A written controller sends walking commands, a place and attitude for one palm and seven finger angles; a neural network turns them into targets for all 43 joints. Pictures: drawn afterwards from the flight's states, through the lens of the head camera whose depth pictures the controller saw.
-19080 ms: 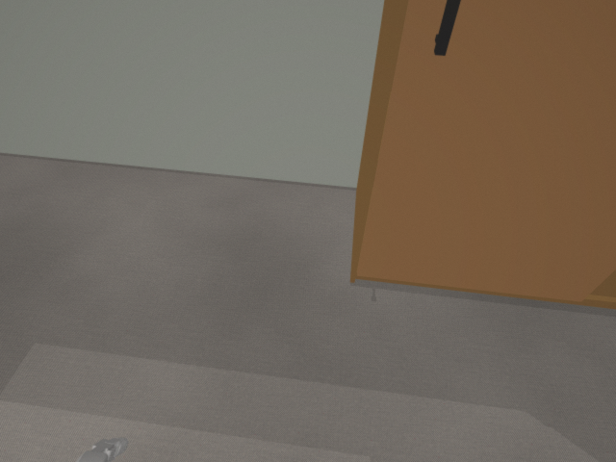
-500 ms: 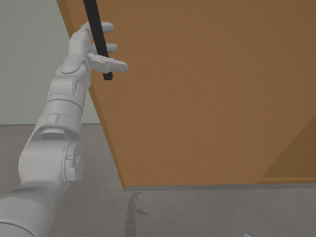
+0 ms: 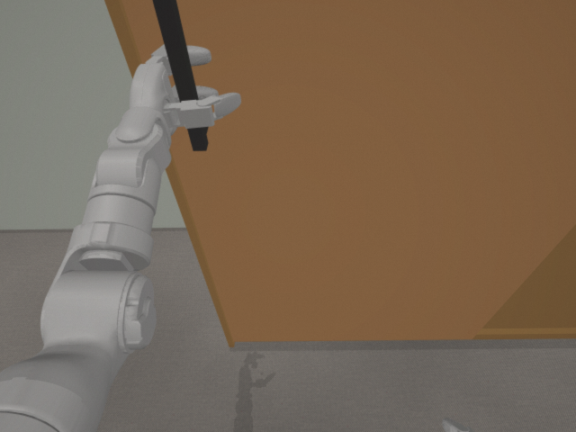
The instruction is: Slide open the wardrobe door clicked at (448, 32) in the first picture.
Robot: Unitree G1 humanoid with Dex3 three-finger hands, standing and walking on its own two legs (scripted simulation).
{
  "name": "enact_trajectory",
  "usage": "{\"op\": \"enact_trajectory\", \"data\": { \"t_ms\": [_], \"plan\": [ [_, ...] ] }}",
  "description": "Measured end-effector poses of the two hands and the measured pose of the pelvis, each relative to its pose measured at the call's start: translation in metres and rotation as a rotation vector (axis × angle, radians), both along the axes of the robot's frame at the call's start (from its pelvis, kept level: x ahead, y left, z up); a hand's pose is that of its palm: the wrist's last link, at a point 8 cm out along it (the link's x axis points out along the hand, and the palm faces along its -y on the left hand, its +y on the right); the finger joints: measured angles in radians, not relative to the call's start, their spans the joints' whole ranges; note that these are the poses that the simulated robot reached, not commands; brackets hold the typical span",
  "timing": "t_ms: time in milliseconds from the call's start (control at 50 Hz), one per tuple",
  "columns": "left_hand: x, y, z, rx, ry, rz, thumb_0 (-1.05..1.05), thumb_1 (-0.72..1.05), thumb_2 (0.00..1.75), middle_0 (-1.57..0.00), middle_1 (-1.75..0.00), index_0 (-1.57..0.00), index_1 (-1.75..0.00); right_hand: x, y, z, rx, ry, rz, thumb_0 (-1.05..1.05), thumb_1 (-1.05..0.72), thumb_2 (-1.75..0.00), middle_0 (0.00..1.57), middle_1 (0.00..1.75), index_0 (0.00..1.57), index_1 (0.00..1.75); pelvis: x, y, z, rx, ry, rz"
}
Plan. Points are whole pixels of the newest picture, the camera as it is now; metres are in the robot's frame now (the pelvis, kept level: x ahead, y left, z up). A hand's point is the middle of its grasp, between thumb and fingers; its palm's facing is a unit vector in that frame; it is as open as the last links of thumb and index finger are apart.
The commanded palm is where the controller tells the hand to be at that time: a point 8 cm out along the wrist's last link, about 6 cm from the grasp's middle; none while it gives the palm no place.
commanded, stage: grip the handle and tug to test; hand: left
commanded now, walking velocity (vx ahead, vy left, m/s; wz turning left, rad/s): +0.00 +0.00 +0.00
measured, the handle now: (188, 73) +0.52 +0.15 +0.26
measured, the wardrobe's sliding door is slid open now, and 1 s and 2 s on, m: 0.00 0.00 0.00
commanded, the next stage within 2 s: tug the door sideways, standing still in 0.98 s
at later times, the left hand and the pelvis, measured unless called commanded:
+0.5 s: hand (201, 98) +0.47 +0.13 +0.25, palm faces +0.03 -1.00 +0.00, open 5.4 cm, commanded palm +0.44 +0.17 +0.25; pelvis +0.01 +0.00 +0.00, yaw +0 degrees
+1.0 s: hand (201, 100) +0.46 +0.13 +0.25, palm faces +0.03 -1.00 +0.01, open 5.5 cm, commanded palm +0.42 +0.17 +0.25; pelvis +0.02 +0.00 +0.00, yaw -1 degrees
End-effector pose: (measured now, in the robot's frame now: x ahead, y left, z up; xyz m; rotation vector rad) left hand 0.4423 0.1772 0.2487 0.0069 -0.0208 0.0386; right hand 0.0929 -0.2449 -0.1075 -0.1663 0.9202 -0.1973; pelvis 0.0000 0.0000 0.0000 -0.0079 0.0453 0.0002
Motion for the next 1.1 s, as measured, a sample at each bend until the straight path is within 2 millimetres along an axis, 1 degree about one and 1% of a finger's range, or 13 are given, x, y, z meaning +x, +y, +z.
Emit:
{"op": "enact_trajectory", "data": {
  "t_ms": [220, 300, 460, 740, 840, 960, 1100],
  "plan": [
    [0.001, 0.001, 0.001, 0.002, 0.009, -0.001, 0.01, 0.64, 0.79, -0.4, -1.36, -0.38, -1.36, 0.016, -0.001, 0.002, -0.005, -0.011, 0.018, 0.01, -0.91, -0.9, 0.2, 0.3, 0.2, 0.3, 0.005, -0.002, 0.0, -0.001, 0.001, 0.009],
    [0.001, 0.001, 0.001, 0.002, 0.008, 0.001, 0.01, 0.76, 0.84, -0.41, -1.38, -0.38, -1.38, 0.02, -0.002, 0.003, -0.005, -0.016, 0.021, 0.01, -0.91, -0.9, 0.2, 0.3, 0.2, 0.3, 0.006, -0.002, 0.0, -0.001, 0.001, 0.009],
    [0.001, 0.002, 0.0, -0.004, 0.007, -0.006, 0.01, 0.77, 0.82, -0.41, -1.4, -0.39, -1.39, 0.025, -0.002, 0.004, -0.006, -0.022, 0.02, 0.01, -0.91, -0.9, 0.2, 0.3, 0.2, 0.3, 0.008, -0.003, 0.0, 0.0, -0.002, 0.008],
    [0.001, 0.001, 0.0, -0.003, 0.004, -0.005, 0.01, 0.78, 0.81, -0.39, -1.4, -0.37, -1.4, 0.023, 0.001, 0.003, 0.002, -0.011, 0.009, 0.01, -0.91, -0.9, 0.2, 0.3, 0.2, 0.3, 0.009, -0.001, 0.0, -0.001, -0.005, 0.002],
    [0.0, 0.001, 0.0, -0.006, -0.001, -0.007, 0.01, 0.78, 0.8, -0.39, -1.4, -0.37, -1.4, 0.025, 0.002, 0.004, 0.007, -0.014, 0.003, 0.01, -0.91, -0.9, 0.2, 0.3, 0.2, 0.3, 0.011, 0.0, 0.001, 0.0, -0.004, -0.004],
    [-0.001, 0.001, -0.001, -0.008, -0.014, -0.006, 0.01, 0.79, 0.8, -0.37, -1.4, -0.34, -1.4, 0.035, 0.004, 0.006, 0.019, -0.033, -0.003, 0.01, -0.91, -0.9, 0.2, 0.3, 0.2, 0.3, 0.017, 0.002, 0.001, -0.001, -0.004, -0.014],
    [-0.003, 0.001, -0.002, -0.009, -0.027, -0.008, 0.01, 0.79, 0.79, -0.34, -1.4, -0.32, -1.4, 0.057, 0.006, 0.011, 0.029, -0.06, 0.003, 0.01, -0.91, -0.9, 0.2, 0.3, 0.2, 0.3, 0.026, 0.002, 0.002, -0.002, -0.002, -0.02]
  ]
}}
